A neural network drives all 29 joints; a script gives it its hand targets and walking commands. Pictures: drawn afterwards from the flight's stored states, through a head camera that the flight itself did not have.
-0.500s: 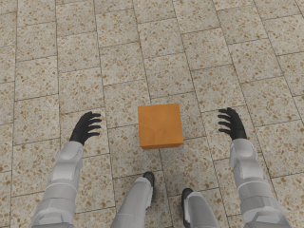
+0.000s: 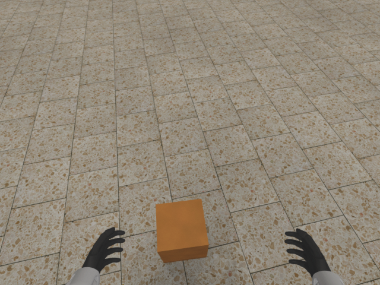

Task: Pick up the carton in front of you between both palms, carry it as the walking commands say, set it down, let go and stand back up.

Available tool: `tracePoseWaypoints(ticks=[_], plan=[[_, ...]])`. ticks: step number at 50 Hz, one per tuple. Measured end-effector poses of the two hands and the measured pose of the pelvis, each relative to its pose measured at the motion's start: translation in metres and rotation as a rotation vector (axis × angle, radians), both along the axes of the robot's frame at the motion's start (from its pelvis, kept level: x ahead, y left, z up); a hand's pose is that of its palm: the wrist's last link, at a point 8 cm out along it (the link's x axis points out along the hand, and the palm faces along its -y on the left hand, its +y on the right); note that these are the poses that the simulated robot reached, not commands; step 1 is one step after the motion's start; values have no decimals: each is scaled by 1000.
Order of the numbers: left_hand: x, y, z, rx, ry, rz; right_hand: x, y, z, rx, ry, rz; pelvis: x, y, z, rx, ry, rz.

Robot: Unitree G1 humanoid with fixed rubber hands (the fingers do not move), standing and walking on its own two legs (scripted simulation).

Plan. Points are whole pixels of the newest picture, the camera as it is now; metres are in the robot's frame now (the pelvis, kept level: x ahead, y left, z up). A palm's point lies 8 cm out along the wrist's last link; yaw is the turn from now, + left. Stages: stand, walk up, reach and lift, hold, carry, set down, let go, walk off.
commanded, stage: let go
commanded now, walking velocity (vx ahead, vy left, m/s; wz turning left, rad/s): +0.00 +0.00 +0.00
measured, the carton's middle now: (182, 231) +0.40 +0.09 -0.65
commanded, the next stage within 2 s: stand in 0.38 s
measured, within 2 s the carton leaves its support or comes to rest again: neither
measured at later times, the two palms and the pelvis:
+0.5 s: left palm (75, 265) +0.16 +0.28 -0.08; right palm (322, 282) +0.15 -0.24 -0.08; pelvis +0.00 +0.02 -0.01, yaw -1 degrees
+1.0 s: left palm (61, 275) +0.14 +0.32 -0.10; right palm out of the picture +0.12 -0.26 -0.09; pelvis +0.01 +0.03 +0.00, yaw -2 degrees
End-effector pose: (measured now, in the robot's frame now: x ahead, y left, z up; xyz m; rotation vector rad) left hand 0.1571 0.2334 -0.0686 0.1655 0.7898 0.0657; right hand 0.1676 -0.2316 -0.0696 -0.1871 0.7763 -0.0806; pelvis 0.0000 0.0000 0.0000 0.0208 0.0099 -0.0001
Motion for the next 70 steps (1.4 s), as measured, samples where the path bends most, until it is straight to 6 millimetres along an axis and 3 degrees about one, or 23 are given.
tracePoseWaypoints(ticks=[11, 20, 27, 34, 50, 70], plan=[[12, -5, -1, 4, 5, -17, -5, -3, 5, 8, 17, -10, 6, -1, -1, -1, -60, -11], [9, 21, 2, 75, 16, 21, -6, 12, -2, -17, 10, -15, 6, 12, -3, -8, -42, -6], [-3, 56, -17, 144, 43, 25, -27, -18, -11, -169, 117, -42, 4, 20, -7, -20, -10, -15], [-14, 73, -31, 166, 114, 15, -35, -36, -7, -224, 155, -89, 9, 26, -7, -24, -3, -25], [-16, 83, -35, 187, 167, 8, -46, -29, -19, -196, 216, -112, 12, 33, -3, -23, -20, -34], [-51, 92, -39, 206, 257, 23, -75, -41, -22, -206, 290, -128, 1, 32, 1, -24, -41, -32]])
